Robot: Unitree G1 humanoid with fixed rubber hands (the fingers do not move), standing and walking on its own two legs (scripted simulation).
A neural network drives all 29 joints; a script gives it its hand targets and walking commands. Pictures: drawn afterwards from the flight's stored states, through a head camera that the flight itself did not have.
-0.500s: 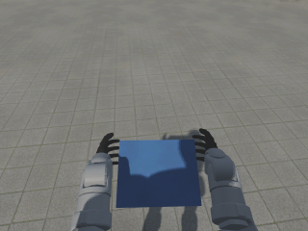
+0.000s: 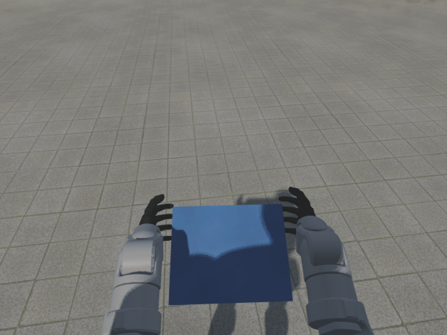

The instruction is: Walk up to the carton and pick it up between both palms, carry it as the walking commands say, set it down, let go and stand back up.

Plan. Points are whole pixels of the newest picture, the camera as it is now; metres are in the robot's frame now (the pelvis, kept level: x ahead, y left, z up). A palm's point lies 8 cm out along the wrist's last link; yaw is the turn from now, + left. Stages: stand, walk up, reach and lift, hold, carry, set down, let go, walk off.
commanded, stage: carry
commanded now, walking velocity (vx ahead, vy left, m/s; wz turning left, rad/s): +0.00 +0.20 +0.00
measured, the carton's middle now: (227, 254) +0.29 +0.00 -0.05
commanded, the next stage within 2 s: none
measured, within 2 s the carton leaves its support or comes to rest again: neither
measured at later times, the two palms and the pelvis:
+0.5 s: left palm (140, 226) +0.28 +0.15 +0.08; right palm (300, 219) +0.28 -0.13 +0.09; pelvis -0.01 +0.02 -0.01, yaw -1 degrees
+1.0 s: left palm (154, 233) +0.27 +0.13 +0.07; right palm (314, 228) +0.26 -0.15 +0.08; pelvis -0.02 +0.00 -0.01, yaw -2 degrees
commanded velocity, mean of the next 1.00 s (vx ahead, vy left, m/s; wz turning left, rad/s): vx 0.00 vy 0.02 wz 0.00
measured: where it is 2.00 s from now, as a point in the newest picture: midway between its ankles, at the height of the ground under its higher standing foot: outside the picture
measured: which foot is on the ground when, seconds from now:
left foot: down 0.00-1.00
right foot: down 0.00-1.00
